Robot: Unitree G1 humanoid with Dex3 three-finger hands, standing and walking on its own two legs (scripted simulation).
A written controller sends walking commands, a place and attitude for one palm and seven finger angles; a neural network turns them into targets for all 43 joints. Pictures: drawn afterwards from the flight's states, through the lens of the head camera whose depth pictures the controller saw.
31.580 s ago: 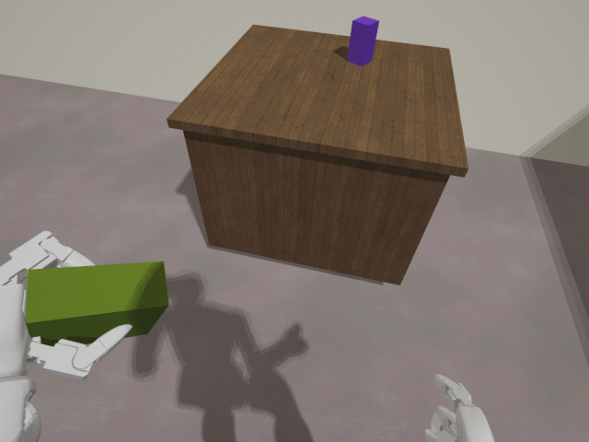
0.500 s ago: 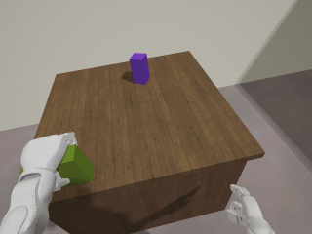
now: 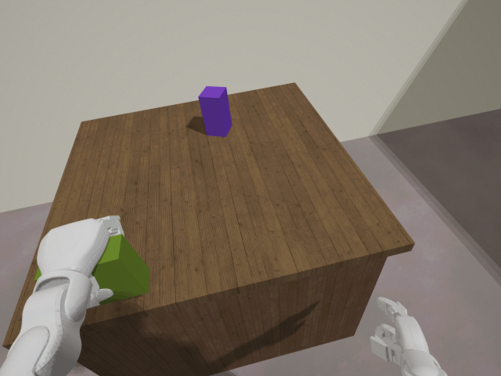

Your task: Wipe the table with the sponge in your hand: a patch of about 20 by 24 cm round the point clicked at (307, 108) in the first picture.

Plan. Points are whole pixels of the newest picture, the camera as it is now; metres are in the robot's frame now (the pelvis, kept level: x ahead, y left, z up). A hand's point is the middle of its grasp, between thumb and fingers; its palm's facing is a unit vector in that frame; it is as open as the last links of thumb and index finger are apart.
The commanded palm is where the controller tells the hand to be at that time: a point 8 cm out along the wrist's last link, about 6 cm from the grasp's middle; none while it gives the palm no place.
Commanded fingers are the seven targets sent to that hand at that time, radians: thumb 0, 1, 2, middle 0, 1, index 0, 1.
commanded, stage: move the sponge above the wiping area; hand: left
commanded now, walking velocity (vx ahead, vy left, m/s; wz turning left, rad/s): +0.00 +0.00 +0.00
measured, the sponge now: (104, 279) +0.22 +0.29 +0.05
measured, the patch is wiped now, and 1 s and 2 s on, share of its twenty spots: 0.00 0.00 0.00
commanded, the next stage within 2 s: none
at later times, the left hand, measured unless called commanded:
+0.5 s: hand (110, 256) +0.25 +0.28 +0.07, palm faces +0.00 -0.10 -1.00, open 9.2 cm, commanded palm +0.23 +0.28 +0.14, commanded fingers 0.00 0.10 1.30 -1.20 -1.60 -1.20 -1.60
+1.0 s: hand (134, 241) +0.29 +0.27 +0.05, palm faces -0.02 -0.09 -1.00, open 9.2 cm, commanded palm +0.27 +0.27 +0.12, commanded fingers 0.00 0.10 1.30 -1.20 -1.60 -1.20 -1.60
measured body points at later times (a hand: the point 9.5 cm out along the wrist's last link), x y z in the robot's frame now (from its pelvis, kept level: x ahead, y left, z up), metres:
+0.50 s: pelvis +0.00 +0.00 +0.00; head -0.01 -0.04 +0.45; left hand +0.25 +0.29 +0.12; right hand +0.23 -0.21 -0.10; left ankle +0.03 +0.10 -0.74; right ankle +0.01 -0.08 -0.74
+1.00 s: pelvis +0.01 +0.01 +0.00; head +0.00 -0.04 +0.45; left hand +0.29 +0.27 +0.11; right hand +0.22 -0.21 -0.11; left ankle +0.03 +0.10 -0.74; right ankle +0.01 -0.08 -0.74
